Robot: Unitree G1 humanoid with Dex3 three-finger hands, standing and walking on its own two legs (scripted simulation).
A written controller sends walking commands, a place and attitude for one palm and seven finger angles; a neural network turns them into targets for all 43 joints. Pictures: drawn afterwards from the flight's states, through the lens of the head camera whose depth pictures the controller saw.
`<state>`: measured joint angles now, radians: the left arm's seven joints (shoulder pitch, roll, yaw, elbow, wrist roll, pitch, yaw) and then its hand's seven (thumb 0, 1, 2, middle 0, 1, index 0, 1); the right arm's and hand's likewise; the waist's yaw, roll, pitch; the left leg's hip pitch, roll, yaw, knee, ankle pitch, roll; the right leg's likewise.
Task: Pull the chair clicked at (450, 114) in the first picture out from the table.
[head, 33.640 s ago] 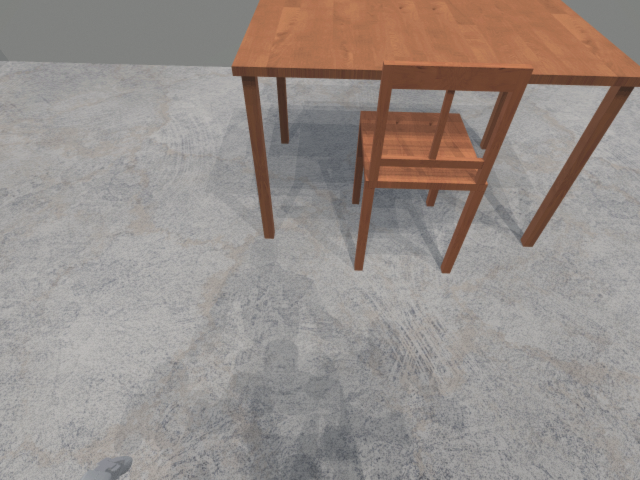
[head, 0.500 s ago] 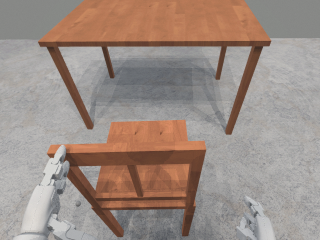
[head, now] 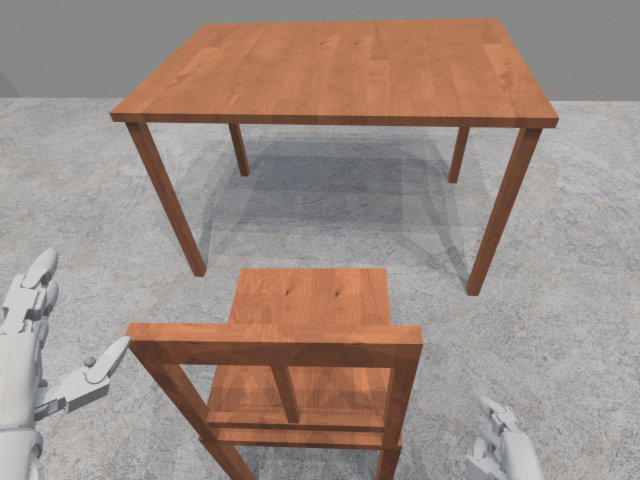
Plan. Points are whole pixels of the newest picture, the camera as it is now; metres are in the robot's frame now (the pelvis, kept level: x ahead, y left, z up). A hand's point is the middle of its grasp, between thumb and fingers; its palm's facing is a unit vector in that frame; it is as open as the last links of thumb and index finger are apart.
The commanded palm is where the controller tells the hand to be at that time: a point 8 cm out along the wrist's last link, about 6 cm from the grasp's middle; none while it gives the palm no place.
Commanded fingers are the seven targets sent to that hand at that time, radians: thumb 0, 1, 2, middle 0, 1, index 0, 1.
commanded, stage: draw the hand back to the body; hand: left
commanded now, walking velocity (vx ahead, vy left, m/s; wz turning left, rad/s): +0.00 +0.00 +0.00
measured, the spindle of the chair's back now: (286, 392) +0.27 +0.10 -0.11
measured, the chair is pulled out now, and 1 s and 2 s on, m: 0.57 0.57 0.57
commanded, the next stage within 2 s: step back with the hand held close in 0.50 s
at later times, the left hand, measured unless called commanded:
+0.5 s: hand (75, 333) +0.20 +0.26 +0.16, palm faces +0.45 -0.77 -0.46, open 7.5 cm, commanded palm +0.15 +0.30 +0.18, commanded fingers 0.00 0.90 0.90 -0.20 -0.30 -0.20 -0.30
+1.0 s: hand (56, 376) +0.16 +0.27 +0.15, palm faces +0.32 -0.76 -0.57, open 7.4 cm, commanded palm +0.11 +0.31 +0.18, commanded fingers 0.00 0.90 0.90 -0.20 -0.30 -0.20 -0.30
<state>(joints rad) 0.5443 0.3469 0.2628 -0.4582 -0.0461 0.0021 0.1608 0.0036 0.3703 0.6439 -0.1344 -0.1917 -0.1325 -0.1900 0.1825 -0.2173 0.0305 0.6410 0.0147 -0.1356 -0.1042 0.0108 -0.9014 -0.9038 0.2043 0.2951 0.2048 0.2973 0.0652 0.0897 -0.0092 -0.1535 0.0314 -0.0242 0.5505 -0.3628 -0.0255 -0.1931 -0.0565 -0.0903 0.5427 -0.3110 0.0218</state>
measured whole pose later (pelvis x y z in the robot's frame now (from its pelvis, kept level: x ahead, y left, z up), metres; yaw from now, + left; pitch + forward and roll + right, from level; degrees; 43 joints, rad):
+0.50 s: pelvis +0.01 +0.00 +0.01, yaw -1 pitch -3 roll -1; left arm 0.50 0.36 0.33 -0.46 -0.05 0.00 0.15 0.02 0.88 0.89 -0.21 -0.30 -0.21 -0.30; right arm 0.18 -0.24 0.00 0.68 0.01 -0.10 -0.08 0.01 -0.90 -0.90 0.20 0.29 0.20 0.30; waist 0.07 0.08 0.02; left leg -0.08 0.04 -0.01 0.46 -0.33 -0.02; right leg -0.12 -0.05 -0.08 0.45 -0.27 0.03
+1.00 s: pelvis -0.04 +0.01 +0.01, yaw -2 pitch +0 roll +0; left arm 0.62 0.43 0.38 -0.51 -0.05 -0.07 0.14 0.02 0.89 0.90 -0.21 -0.30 -0.21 -0.30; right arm 0.15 -0.21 -0.02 0.60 0.02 -0.01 -0.11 0.01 -0.90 -0.90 0.20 0.29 0.20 0.30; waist 0.01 0.05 0.06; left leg -0.23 0.01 0.01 0.48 -0.26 -0.01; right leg -0.28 -0.07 -0.05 0.48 -0.20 0.03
